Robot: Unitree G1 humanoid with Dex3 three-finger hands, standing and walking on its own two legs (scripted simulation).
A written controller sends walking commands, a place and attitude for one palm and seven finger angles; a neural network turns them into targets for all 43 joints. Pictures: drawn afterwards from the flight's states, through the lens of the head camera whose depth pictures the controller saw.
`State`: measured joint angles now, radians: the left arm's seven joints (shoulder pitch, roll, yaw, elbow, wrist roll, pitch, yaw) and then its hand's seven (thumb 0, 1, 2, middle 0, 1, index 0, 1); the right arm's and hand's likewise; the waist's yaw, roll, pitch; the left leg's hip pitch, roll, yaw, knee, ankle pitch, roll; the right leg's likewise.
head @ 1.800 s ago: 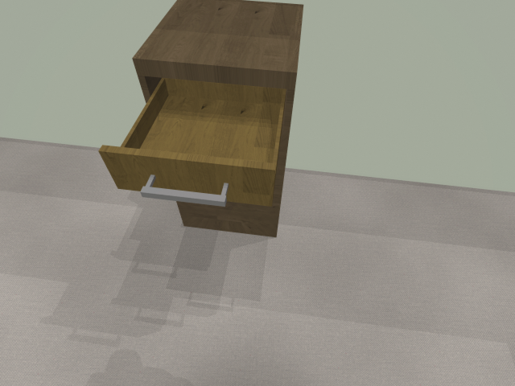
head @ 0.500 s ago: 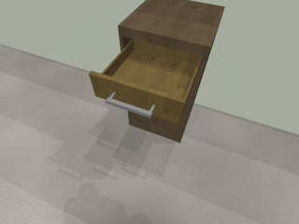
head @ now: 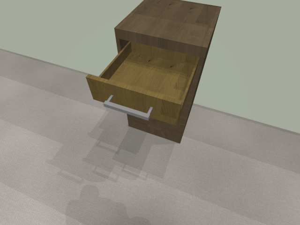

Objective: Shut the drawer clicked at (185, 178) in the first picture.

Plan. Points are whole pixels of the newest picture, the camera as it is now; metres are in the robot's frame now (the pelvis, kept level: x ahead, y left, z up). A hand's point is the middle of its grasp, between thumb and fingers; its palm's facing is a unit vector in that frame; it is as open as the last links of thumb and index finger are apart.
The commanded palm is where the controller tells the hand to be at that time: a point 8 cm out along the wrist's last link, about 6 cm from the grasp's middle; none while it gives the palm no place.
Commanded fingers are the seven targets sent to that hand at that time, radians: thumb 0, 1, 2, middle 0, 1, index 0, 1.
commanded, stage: look at it before walking up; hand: left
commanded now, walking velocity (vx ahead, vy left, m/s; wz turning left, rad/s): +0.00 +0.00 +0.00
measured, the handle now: (128, 106) +0.53 +0.12 -0.07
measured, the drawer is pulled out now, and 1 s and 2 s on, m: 0.30 0.30 0.30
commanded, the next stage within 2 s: turn to face it in 0.24 s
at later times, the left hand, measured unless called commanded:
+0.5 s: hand out of the picture +0.00 +0.16 -0.18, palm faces +0.04 -0.98 -0.18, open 7.4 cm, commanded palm none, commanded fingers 0.00 0.90 0.90 -0.20 -0.30 -0.20 -0.30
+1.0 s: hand out of the picture +0.08 +0.19 -0.18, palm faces -0.12 -0.97 -0.22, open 7.4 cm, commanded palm none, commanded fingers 0.00 0.90 0.90 -0.20 -0.30 -0.20 -0.30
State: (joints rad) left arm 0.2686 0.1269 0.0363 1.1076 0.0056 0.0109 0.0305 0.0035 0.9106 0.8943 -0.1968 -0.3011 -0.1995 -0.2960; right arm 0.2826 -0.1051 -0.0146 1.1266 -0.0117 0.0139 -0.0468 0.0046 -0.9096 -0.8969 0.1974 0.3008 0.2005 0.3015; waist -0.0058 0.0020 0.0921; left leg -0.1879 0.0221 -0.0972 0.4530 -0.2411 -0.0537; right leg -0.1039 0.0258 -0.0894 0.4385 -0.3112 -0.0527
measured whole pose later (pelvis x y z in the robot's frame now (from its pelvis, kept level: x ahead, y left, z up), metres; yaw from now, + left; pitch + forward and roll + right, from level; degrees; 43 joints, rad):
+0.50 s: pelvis +0.01 +0.00 +0.00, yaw -2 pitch -1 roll +0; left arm 0.28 0.12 0.05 1.11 0.01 0.02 0.03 0.00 0.91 0.89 -0.20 -0.30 -0.20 -0.30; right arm 0.28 -0.11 -0.02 1.12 -0.01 0.02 -0.06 0.00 -0.91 -0.90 0.20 0.30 0.20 0.30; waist 0.00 0.01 0.09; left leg -0.19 0.05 -0.06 0.48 -0.27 -0.06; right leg -0.12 0.05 -0.06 0.46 -0.32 -0.06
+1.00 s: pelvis -0.01 +0.01 -0.01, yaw -12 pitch -1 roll +1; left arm 0.19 0.21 0.10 1.00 0.02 0.07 0.01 0.00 0.91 0.89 -0.20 -0.30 -0.20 -0.30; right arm 0.19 -0.16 -0.05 1.01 -0.03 0.01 -0.05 0.00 -0.91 -0.90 0.20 0.30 0.20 0.30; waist 0.00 -0.04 0.09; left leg -0.25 0.05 0.07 0.55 -0.27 -0.02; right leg -0.30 0.07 0.06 0.79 -0.48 -0.03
